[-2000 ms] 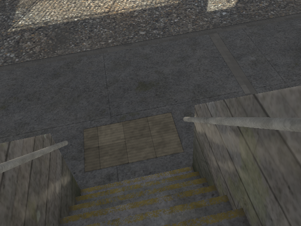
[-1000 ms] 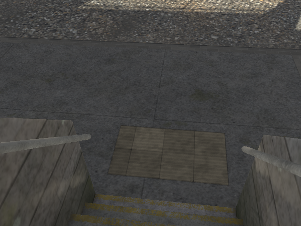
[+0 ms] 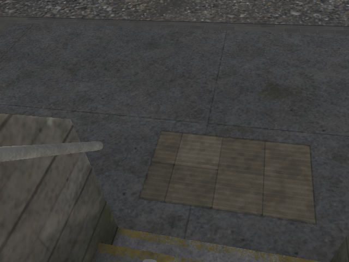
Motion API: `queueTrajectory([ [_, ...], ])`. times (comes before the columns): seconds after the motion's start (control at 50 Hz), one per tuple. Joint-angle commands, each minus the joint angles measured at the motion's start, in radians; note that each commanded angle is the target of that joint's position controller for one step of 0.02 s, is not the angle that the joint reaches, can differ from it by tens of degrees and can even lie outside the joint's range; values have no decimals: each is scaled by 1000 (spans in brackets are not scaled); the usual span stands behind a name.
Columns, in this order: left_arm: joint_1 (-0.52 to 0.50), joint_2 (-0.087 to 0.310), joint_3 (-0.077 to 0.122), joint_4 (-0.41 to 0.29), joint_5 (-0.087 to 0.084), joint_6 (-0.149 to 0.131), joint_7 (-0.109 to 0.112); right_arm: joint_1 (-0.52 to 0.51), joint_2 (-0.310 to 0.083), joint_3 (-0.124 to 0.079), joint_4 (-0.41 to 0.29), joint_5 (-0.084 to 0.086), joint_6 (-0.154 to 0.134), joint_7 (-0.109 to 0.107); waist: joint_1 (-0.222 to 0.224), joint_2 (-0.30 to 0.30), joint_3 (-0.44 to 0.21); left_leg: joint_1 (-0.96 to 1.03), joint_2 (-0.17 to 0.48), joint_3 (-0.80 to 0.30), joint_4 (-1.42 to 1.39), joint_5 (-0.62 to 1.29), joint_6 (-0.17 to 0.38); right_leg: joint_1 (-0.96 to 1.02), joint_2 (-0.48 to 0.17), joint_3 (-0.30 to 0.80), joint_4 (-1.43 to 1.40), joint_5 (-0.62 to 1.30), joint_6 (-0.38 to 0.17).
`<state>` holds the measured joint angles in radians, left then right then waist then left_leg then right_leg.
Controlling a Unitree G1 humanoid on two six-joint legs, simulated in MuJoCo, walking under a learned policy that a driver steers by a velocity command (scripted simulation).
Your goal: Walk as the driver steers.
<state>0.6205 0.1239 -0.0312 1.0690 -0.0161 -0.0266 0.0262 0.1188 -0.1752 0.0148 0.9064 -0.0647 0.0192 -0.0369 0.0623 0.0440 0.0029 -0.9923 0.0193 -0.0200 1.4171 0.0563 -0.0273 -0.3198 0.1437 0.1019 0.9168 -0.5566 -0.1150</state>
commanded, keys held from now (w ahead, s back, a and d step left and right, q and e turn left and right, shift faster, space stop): w+e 0.48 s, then w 0.26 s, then w+q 0.26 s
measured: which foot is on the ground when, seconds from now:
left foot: up 0.00-0.28, down 0.30-0.76, up 0.78-1.00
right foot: down 0.00-0.30, up 0.32-0.74, down 0.76-1.00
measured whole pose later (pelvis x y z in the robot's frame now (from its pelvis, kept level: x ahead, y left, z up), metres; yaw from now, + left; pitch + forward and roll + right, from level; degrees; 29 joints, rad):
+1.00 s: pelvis +0.45 -0.13 -0.50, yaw -17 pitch -2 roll +2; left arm 0.50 0.19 0.00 1.09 0.00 -0.05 0.01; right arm 0.33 -0.18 -0.04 0.98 -0.06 -0.01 -0.03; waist -0.03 -0.01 -0.01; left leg -0.87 -0.07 -0.09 1.38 0.09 0.02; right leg -0.37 -0.03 -0.09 1.05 -0.64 -0.07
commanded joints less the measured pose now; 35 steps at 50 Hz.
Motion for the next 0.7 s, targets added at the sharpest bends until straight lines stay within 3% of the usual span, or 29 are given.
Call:
queueTrajectory([
  [0.02,-5,181,41,-69,-26,-24,20,-49,-104,-27,-55,17,-14,16,-49,-159,51,-4,8,-29,-254,250,6,25,-190,428,-181,441,-99],
  [0.04,-36,134,33,-76,-25,-22,26,-51,-102,-29,-59,11,-28,26,-55,-140,58,85,-2,-50,-416,375,4,-10,-155,392,-113,336,-100],
  [0.06,-44,170,45,-105,-16,-17,28,-72,-99,-35,-55,16,-37,39,-48,-84,44,215,-24,-29,-490,481,14,-86,-152,391,-103,230,-97],
  [0.1,-59,156,48,-134,1,-12,27,-89,-78,-36,-52,18,-39,42,-15,-114,59,275,-40,-25,-540,474,0,-76,-120,424,-48,180,-112],
  [0.12,-65,131,40,-142,-8,-19,27,-93,-78,-36,-73,19,-45,36,-4,-132,101,280,-41,-24,-623,454,1,-80,-104,413,-3,257,-106],
  [0.16,-69,91,34,-162,20,-18,14,-128,-47,-27,-121,54,-67,24,79,-133,152,424,-58,9,-934,425,7,-110,-45,331,43,393,-84],
  [0.2,-86,86,32,-144,28,-13,1,-27,-36,-38,-106,67,-75,27,91,-206,124,547,-52,-20,-924,478,32,-126,-27,357,161,486,-102],
  [0.24,-123,108,40,-133,37,-10,-12,27,-97,-58,-100,55,-95,24,102,-206,110,584,-28,-56,-981,417,47,-63,-26,416,236,685,-110],
  [0.26,-132,102,31,-117,46,4,-5,199,-76,-54,-43,48,-107,21,37,-183,59,751,29,-77,-1111,568,73,-90,-15,383,473,700,-100],
  [0.28,-87,152,45,-119,67,20,13,222,-112,-66,-41,88,-107,5,45,-98,123,727,118,-98,-1544,500,80,-6,7,320,562,594,-103],
  [0.3,-159,193,69,-77,47,21,-20,485,-170,-111,72,80,-74,24,-85,18,-72,1326,89,16,-1060,649,59,-417,10,228,886,193,-97],
  [0.32,-50,160,79,-151,-6,9,-31,489,-197,-97,26,61,-49,37,-37,263,-143,1624,312,-153,-867,891,171,-744,112,81,1245,-429,-15],
  [0.34,-77,126,52,-180,-6,11,-11,515,-154,-79,10,76,-48,75,-82,188,-210,1682,406,-149,-638,1073,200,-918,39,1,1312,-469,-37],
  [0.36,-161,156,60,-194,0,6,-3,543,-148,-76,3,84,-60,92,-124,96,-204,1560,390,-123,-696,802,219,-956,-3,-2,1252,-363,-40],
  [0.38,-274,149,65,-208,37,1,8,544,-169,-79,11,75,-70,87,-145,11,-129,1360,360,-129,-745,613,230,-955,-20,-17,1282,-230,-42],
  [0.4,-293,133,56,-236,48,11,1,531,-246,-97,23,68,-79,68,-110,105,-85,1195,426,-244,-758,432,313,-960,-63,-45,1285,-155,-24],
  [0.42,-438,125,57,-309,71,22,1,481,-241,-88,25,47,-108,57,-106,107,13,1050,483,-306,-818,187,324,-1048,-126,119,1026,151,20],
  [0.44,-479,129,71,-285,82,41,5,457,-167,-59,39,38,-117,64,-94,74,123,855,432,-273,-801,125,297,-1041,-121,88,967,252,48],
  [0.46,-495,119,63,-315,59,52,-10,310,-53,-11,7,63,-130,42,7,-24,204,458,301,-77,-873,-8,188,-744,-108,30,559,545,103],
  [0.48,-367,83,61,-254,60,55,-28,227,-51,-2,-20,68,-136,37,66,-2,147,210,230,21,-875,-101,135,-356,-95,-56,341,784,109],
  [0.5,-213,35,57,-147,54,54,-37,273,-114,-8,6,79,-141,40,81,52,51,151,239,4,-870,-100,132,-116,-78,-100,451,974,95],
  [0.52,-221,76,81,-136,45,45,-51,295,-154,-26,24,88,-149,36,78,52,59,261,210,-2,-832,-296,104,-197,-102,2,322,1184,70],
  [0.54,-311,97,88,-146,45,43,-51,316,-176,-32,44,90,-154,34,29,101,104,413,225,-43,-798,-373,112,-367,-105,35,281,1169,52],
  [0.56,-454,125,78,-196,44,34,-46,293,-163,-30,25,90,-151,23,-14,71,138,457,200,11,-728,-586,84,-409,-119,55,57,1266,58],
  [0.62,-658,124,76,-277,31,-1,-45,370,-148,-21,66,48,-132,2,-135,54,164,595,210,-9,-609,-500,126,-363,-127,21,-242,1250,51],
  [0.64,-661,131,79,-273,14,-8,-50,388,-152,-23,75,35,-126,-9,-154,61,168,578,206,23,-560,-468,132,-273,-147,-27,-326,1280,49],
  [0.66,-645,118,75,-273,18,-16,-53,399,-145,-26,86,38,-117,-14,-170,61,146,532,201,40,-500,-479,136,-148,-160,-78,-317,1344,53],
  [0.68,-587,120,70,-249,9,-11,-60,417,-126,-22,93,34,-112,-8,-163,77,136,530,188,66,-404,-490,133,-67,-179,-91,-373,1348,62],
  [0.7,-448,138,76,-200,6,-9,-56,414,-140,-25,113,29,-109,-14,-109,89,91,552,208,32,-288,-427,145,33,-225,-83,-415,1341,49],
])
Velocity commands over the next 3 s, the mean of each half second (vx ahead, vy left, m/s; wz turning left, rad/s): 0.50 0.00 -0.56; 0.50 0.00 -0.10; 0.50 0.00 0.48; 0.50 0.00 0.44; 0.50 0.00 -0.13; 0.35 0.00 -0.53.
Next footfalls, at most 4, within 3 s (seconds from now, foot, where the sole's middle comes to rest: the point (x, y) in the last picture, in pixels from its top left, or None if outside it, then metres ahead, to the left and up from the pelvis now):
0.30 left None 0.26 0.12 -0.97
0.76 right None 0.43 -0.20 -1.21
1.28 left None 0.68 -0.05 -1.45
1.84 right None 0.87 -0.29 -1.69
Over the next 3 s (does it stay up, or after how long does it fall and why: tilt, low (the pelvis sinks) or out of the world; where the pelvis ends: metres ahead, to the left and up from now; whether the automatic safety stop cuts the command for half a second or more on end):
stays up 1.53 -0.12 -1.15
